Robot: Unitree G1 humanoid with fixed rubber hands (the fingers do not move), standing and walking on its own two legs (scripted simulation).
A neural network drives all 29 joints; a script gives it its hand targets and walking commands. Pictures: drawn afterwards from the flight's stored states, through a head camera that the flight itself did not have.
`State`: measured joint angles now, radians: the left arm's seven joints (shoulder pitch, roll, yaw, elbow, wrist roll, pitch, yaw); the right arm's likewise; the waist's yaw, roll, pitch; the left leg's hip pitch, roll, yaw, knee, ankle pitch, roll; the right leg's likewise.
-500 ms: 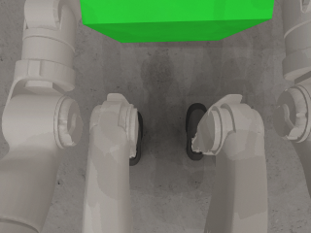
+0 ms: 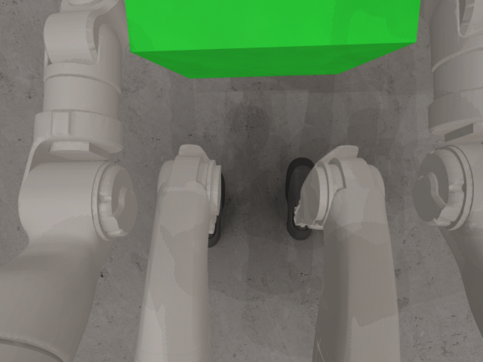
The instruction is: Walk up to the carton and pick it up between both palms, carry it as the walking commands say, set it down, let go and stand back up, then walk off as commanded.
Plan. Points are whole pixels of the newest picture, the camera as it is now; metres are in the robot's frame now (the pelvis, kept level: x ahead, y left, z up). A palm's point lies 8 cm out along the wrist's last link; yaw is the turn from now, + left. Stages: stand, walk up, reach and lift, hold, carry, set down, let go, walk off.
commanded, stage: reach and lift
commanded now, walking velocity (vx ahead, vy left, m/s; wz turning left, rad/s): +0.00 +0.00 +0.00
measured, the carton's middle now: (264, 0) +0.54 +0.00 -0.16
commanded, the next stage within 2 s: none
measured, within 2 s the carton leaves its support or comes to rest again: neither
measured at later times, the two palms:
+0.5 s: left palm out of the picture +0.52 +0.18 -0.03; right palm out of the picture +0.54 -0.17 -0.02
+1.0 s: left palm out of the picture +0.50 +0.18 +0.05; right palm out of the picture +0.52 -0.18 +0.05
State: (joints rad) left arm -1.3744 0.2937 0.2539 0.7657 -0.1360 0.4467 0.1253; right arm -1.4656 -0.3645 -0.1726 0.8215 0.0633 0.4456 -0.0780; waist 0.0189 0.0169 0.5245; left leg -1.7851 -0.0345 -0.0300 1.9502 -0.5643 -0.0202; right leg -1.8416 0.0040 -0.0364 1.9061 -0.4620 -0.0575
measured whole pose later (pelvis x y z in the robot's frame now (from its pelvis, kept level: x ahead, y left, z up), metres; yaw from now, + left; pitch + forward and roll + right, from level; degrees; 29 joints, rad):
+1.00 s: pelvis +0.00 +0.00 +0.12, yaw +0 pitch +14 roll +1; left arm -1.15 0.21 0.27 0.62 -0.09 0.49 0.11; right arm -1.20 -0.28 -0.20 0.65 0.02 0.47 -0.07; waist 0.02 0.02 0.52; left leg -1.32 -0.03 -0.05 1.56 -0.49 -0.03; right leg -1.36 0.02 -0.04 1.53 -0.41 -0.05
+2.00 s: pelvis +0.12 +0.00 +0.26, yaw +1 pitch +16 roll +0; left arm -0.47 -0.01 0.34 0.65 0.10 0.45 -0.01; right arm -0.46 0.00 -0.32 0.63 -0.15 0.41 0.01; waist 0.02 0.02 -0.15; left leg -0.77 -0.03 -0.09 0.89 -0.40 -0.03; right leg -0.80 0.02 -0.03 0.87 -0.35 -0.04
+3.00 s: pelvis +0.12 +0.00 +0.31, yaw +2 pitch -5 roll +0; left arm -0.37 -0.04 0.29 0.44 0.11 0.68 -0.02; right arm -0.37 0.04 -0.32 0.41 -0.18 0.67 0.04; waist 0.02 0.02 -0.04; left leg -0.17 -0.02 -0.10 0.52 -0.26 -0.02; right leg -0.19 0.02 -0.03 0.49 -0.21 -0.03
